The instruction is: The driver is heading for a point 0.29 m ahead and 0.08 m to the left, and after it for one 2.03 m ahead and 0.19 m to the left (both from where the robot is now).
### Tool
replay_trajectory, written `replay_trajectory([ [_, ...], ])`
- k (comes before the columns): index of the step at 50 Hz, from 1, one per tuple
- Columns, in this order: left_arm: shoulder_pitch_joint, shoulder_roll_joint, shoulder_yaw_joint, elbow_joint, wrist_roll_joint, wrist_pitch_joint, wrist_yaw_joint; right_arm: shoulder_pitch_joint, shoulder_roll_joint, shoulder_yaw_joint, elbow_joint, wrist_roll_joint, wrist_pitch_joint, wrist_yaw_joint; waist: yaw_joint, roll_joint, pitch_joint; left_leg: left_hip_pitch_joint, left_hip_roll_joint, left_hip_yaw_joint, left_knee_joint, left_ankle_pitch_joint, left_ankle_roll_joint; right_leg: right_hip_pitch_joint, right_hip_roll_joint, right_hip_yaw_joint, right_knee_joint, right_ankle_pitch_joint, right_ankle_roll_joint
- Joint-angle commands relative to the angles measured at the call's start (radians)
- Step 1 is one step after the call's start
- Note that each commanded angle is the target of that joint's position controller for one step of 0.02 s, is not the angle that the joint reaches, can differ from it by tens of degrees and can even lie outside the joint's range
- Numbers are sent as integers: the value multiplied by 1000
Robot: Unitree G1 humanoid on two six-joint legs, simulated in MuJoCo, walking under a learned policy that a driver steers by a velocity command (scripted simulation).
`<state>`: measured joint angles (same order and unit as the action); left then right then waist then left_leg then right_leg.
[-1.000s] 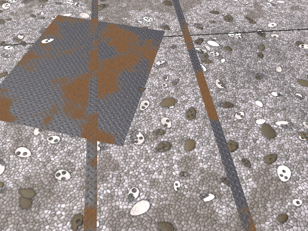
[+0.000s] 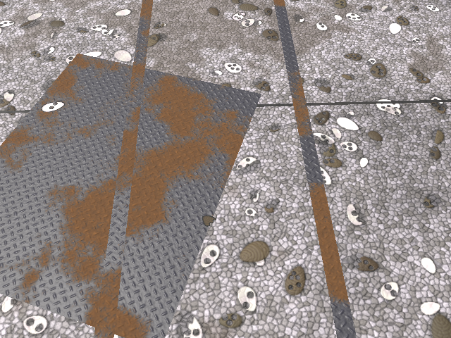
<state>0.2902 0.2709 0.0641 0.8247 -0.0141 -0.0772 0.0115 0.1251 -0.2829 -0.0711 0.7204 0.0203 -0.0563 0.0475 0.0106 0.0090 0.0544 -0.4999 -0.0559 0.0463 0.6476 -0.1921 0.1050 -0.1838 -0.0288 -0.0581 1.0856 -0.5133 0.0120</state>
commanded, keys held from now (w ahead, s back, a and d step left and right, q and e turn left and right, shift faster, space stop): w+q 0.12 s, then q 0.40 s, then no key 0.28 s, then e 0.20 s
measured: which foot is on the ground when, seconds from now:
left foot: down 0.00-0.40, up 0.42-0.76, down 0.78-1.00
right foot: up 0.00-0.36, down 0.38-0.78, up 0.80-1.00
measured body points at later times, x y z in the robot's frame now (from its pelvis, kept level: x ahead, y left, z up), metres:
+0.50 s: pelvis +0.24 -0.02 +0.01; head +0.28 -0.02 +0.46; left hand +0.36 +0.28 -0.07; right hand +0.43 -0.27 -0.10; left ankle +0.11 +0.07 -0.63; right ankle +0.37 -0.09 -0.72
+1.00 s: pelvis +0.26 +0.01 +0.02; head +0.27 +0.03 +0.47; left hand +0.25 +0.31 -0.10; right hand +0.51 -0.14 -0.07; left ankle +0.22 +0.11 -0.72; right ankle +0.31 -0.12 -0.68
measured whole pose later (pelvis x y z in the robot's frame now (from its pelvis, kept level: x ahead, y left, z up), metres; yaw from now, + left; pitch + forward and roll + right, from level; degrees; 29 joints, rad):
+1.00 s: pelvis +0.26 +0.01 +0.02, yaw +22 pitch +1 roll +0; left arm 0.20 0.29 0.06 0.81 -0.01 0.03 0.01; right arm 0.15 -0.21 -0.02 0.68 -0.02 0.01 -0.02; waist 0.02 -0.03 0.01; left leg -0.26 0.00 0.03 0.51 -0.27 0.03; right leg -0.39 -0.04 0.01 0.83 -0.47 0.07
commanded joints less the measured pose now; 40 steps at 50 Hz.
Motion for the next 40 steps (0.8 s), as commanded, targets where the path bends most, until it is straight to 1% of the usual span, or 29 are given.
replay_trajectory([
  [1,-113,121,9,-158,-21,-83,-14,221,-156,-47,-21,1,-17,-13,-98,8,-210,676,314,-602,-340,35,237,-618,-27,164,233,102,-41],
  [2,-120,128,17,-150,7,-81,-6,152,-123,-37,-37,1,-16,-14,-55,-22,-146,532,277,-513,-353,143,214,-556,-55,152,151,141,-33],
  [3,-96,137,25,-149,17,-68,-5,117,-103,-28,-57,-12,-16,-18,-18,0,-131,439,253,-464,-375,225,210,-482,-75,158,111,169,-25],
  [5,-68,120,26,-151,26,-43,-4,101,-113,-30,-70,-10,-18,-25,11,13,-111,344,225,-408,-407,305,212,-435,-81,140,30,193,4],
  [7,-106,97,18,-167,32,-27,2,115,-145,-38,-67,-10,-19,-39,9,16,-76,266,197,-339,-412,437,201,-431,-65,111,-76,258,38],
  [8,-143,87,14,-180,35,-24,5,121,-159,-42,-64,-10,-14,-48,3,23,-61,235,173,-299,-397,521,181,-420,-47,97,-153,312,51],
  [10,-204,59,3,-192,38,-25,3,138,-165,-46,-56,-3,4,-61,-20,53,-73,197,108,-228,-341,589,123,-347,4,76,-321,447,59],
  [12,-259,59,1,-202,26,-27,-5,178,-166,-48,-46,3,25,-72,-54,85,-112,216,94,-244,-302,531,85,-290,54,70,-444,566,60],
  [14,-297,74,5,-216,17,-24,-13,197,-160,-47,-42,7,41,-78,-66,102,-122,261,110,-308,-259,445,66,-279,77,92,-522,571,55],
  [16,-288,108,19,-218,19,-29,-19,186,-149,-46,-50,4,51,-85,-50,113,-129,325,132,-393,-191,391,51,-265,80,129,-586,528,35],
  [17,-261,122,25,-212,21,-34,-21,163,-145,-46,-63,2,53,-88,-31,126,-134,351,136,-427,-148,388,41,-245,75,141,-612,513,19],
  [18,-211,129,30,-201,27,-41,-20,124,-137,-44,-79,3,53,-90,4,128,-147,352,115,-432,-82,373,17,-180,61,134,-674,571,-2],
  [19,-148,157,38,-195,43,-48,-14,111,-103,-33,-101,-3,49,-87,31,93,-215,312,62,-403,56,315,-20,-20,-18,170,-698,731,-47],
  [20,-83,211,44,-201,63,-44,-4,172,-39,-12,-122,-27,45,-85,17,-98,-335,130,-35,-302,331,-147,-74,257,-247,362,-615,1165,-138],
  [21,-46,211,46,-178,60,-24,-6,346,-64,-7,-121,-4,43,-75,-46,-361,-478,-74,-91,-248,557,-570,-114,454,-472,692,-629,1153,-338],
  [22,-100,150,35,-209,32,-8,-5,362,-168,-31,-79,2,55,-72,-36,-213,-432,-120,-6,-254,673,-488,-148,365,-442,684,-663,887,-330],
  [23,-131,98,19,-226,29,9,3,244,-204,-45,-92,6,74,-74,-2,-134,-319,-158,21,-204,714,-405,-172,273,-365,530,-678,732,-278],
  [24,-169,82,8,-227,34,25,6,195,-194,-47,-100,6,95,-80,-8,-81,-243,-156,47,-178,694,-351,-184,155,-307,435,-712,620,-248],
  [25,-205,87,7,-224,33,35,10,168,-182,-49,-114,2,111,-85,-20,-90,-178,-138,74,-167,658,-314,-187,50,-271,376,-744,540,-237],
  [26,-220,109,12,-218,41,42,12,175,-148,-41,-119,4,121,-83,-33,-118,-134,-80,77,-130,614,-283,-187,-50,-225,297,-783,515,-224],
  [27,-220,116,15,-210,46,43,12,181,-114,-32,-120,2,122,-84,-34,-137,-123,-39,69,-106,560,-268,-185,-91,-197,248,-802,526,-226],
  [28,-217,117,17,-202,47,43,12,183,-90,-25,-122,-1,119,-85,-34,-143,-134,-14,66,-92,505,-269,-183,-90,-194,219,-805,571,-238],
  [30,-215,125,20,-188,38,43,10,163,-71,-14,-128,-13,110,-83,-29,-138,-174,32,77,-87,389,-260,-176,-59,-216,194,-793,662,-264],
  [32,-223,137,24,-180,28,50,7,138,-66,-6,-133,-18,104,-77,-18,-138,-203,94,87,-78,269,-215,-163,-48,-233,179,-789,664,-271],
  [35,-206,155,25,-158,15,63,0,119,-83,-6,-133,-17,104,-64,-6,-157,-194,165,76,-55,119,-172,-140,-45,-240,183,-787,526,-264],
  [37,-214,151,19,-143,2,71,-4,149,-76,-6,-115,-21,102,-54,-36,-151,-174,271,53,-20,-75,-63,-107,-84,-219,165,-751,426,-228],
  [38,-192,131,11,-127,-4,72,-5,161,-80,-8,-107,-27,100,-52,-43,-143,-164,343,44,-21,-170,-21,-82,-125,-195,150,-724,368,-185],
  [39,-151,95,-1,-107,1,68,-10,162,-108,-10,-119,-39,99,-54,-36,-83,-158,415,114,-122,-248,45,-43,-190,-154,117,-665,274,-105],
  [40,-116,31,-22,-121,42,60,-22,148,-186,-19,-141,-48,102,-66,23,167,-178,475,330,-368,-285,212,35,-295,-37,-8,-449,74,-7],
])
